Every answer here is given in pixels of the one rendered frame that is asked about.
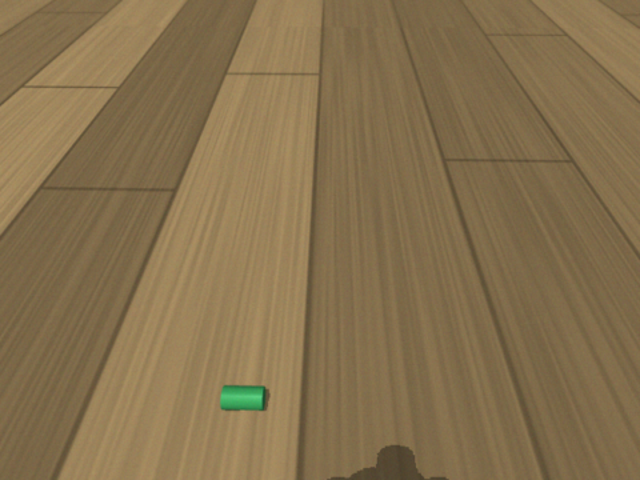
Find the can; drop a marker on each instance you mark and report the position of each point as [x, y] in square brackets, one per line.
[243, 397]

